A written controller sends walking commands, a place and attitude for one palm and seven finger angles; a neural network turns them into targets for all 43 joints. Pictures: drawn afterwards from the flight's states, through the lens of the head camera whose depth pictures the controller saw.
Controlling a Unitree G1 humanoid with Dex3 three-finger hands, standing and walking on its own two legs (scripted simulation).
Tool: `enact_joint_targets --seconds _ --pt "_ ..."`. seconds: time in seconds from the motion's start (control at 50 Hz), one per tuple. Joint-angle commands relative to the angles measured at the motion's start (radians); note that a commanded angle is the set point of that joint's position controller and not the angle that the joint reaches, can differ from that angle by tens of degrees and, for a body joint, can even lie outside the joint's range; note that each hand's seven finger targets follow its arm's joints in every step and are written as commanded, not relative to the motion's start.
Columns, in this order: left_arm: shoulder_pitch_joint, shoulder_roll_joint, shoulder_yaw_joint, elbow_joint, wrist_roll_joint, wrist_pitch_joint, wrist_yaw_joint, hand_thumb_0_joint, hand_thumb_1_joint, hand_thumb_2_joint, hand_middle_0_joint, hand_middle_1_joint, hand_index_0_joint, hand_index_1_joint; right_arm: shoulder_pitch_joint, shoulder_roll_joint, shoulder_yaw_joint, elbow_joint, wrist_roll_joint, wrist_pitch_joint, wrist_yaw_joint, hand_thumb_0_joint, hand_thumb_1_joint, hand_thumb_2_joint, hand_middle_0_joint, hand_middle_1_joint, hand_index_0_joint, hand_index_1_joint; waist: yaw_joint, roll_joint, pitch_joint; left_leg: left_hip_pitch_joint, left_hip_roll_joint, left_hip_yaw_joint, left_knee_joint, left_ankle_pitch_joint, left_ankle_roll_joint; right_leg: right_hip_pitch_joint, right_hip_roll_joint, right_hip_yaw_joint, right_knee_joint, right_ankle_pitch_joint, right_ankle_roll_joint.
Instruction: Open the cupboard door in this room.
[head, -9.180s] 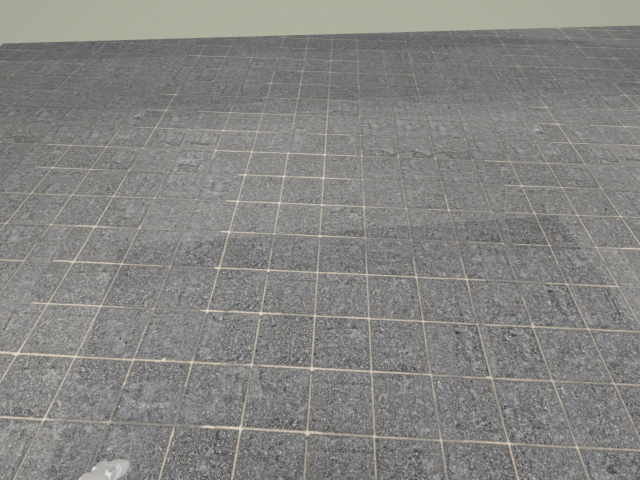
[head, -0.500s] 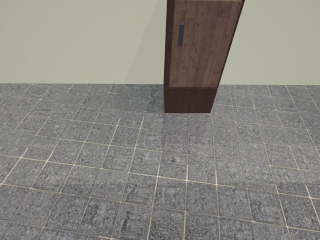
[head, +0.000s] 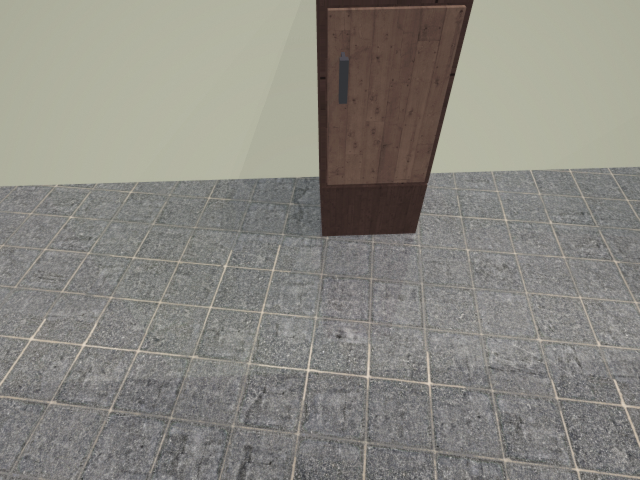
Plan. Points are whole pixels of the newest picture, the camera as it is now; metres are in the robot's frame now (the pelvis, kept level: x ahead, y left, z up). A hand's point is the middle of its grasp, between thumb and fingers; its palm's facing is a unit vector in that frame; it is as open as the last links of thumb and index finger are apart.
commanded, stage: stand and wait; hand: left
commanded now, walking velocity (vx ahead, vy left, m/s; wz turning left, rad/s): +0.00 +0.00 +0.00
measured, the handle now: (342, 77) +1.15 -0.01 -0.04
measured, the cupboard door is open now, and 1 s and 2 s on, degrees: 0 0 0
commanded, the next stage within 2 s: look at it before walking up in 0.14 s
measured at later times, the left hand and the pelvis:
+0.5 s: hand out of the picture -0.02 +0.16 -0.18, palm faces +0.05 -0.98 -0.17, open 7.4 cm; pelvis +0.00 +0.00 +0.00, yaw +0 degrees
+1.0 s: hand out of the picture -0.01 +0.19 -0.18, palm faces +0.01 -0.98 -0.19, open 7.4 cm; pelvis -0.01 +0.02 +0.00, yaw -3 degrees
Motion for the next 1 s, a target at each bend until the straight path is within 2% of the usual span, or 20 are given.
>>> enact_joint_targets --seconds 0.0,0.24,0.34,0.4,0.6,0.84,0.92,0.98 --pt "0.081 0.096 0.010 -0.020 0.001 -0.008 0.006 0.000 0.900 0.900 -0.200 -0.300 -0.200 -0.300 0.054 -0.074 -0.021 -0.022 -0.002 -0.007 -0.005 0.000 -0.900 -0.900 0.200 0.300 0.200 0.300 0.006 -0.038 0.038 -0.004 0.055 -0.057 -0.044 0.148 0.037 -0.030 -0.113 0.102 -0.087 0.304 0.000" --pt "0.091 0.087 0.009 -0.018 0.005 -0.008 0.004 0.000 0.900 0.900 -0.200 -0.300 -0.200 -0.300 0.024 -0.083 -0.021 -0.037 -0.004 -0.005 -0.005 0.000 -0.900 -0.900 0.200 0.300 0.200 0.300 0.002 -0.037 0.067 0.005 0.051 -0.061 -0.051 0.107 0.040 -0.067 -0.107 0.111 -0.112 0.214 0.002" --pt "0.091 0.087 0.011 -0.020 0.004 -0.007 0.003 0.000 0.900 0.900 -0.200 -0.300 -0.200 -0.300 0.015 -0.090 -0.022 -0.045 -0.004 -0.008 -0.006 0.000 -0.900 -0.900 0.200 0.300 0.200 0.300 0.005 -0.013 0.058 0.007 0.051 -0.063 -0.050 0.114 0.042 -0.059 -0.106 0.110 -0.111 0.215 0.002" --pt "0.084 0.090 0.013 -0.021 0.005 -0.007 0.003 0.000 0.900 0.900 -0.200 -0.300 -0.200 -0.300 0.023 -0.092 -0.023 -0.044 -0.004 -0.009 -0.006 0.000 -0.900 -0.900 0.200 0.300 0.200 0.300 0.004 -0.026 0.047 0.003 0.053 -0.065 -0.050 0.119 0.041 -0.045 -0.104 0.106 -0.107 0.217 0.003" --pt "0.075 0.093 0.013 -0.032 0.005 -0.003 0.002 0.000 0.900 0.900 -0.200 -0.300 -0.200 -0.300 0.028 -0.094 -0.025 -0.045 -0.003 -0.010 -0.003 0.000 -0.900 -0.900 0.200 0.300 0.200 0.300 0.008 -0.032 0.074 -0.015 0.053 -0.070 -0.063 0.084 0.047 -0.066 -0.100 0.107 -0.111 0.148 0.006" --pt "0.068 0.101 0.018 -0.040 0.006 -0.002 0.002 0.000 0.900 0.900 -0.200 -0.300 -0.200 -0.300 0.034 -0.102 -0.028 -0.048 -0.003 -0.019 -0.003 0.000 -0.900 -0.900 0.200 0.300 0.200 0.300 0.009 -0.024 0.055 -0.018 0.055 -0.075 -0.069 0.099 0.056 -0.055 -0.099 0.102 -0.094 0.157 0.010" --pt "0.039 0.118 0.042 -0.064 0.011 0.021 -0.004 0.000 0.900 0.900 -0.200 -0.300 -0.200 -0.300 0.022 -0.115 -0.049 -0.066 -0.005 -0.001 -0.010 0.000 -0.900 -0.900 0.200 0.300 0.200 0.300 0.001 -0.016 0.070 -0.016 0.078 -0.037 -0.001 0.075 0.056 -0.133 -0.088 0.133 -0.029 0.191 0.001" --pt "0.006 0.133 0.065 -0.111 0.016 0.040 -0.015 0.000 0.900 0.900 -0.200 -0.300 -0.200 -0.300 -0.008 -0.146 -0.070 -0.111 -0.008 0.014 -0.013 0.000 -0.900 -0.900 0.200 0.300 0.200 0.300 -0.002 0.009 0.076 -0.052 0.115 -0.050 0.004 -0.029 0.071 -0.206 -0.061 0.144 0.045 0.124 -0.004"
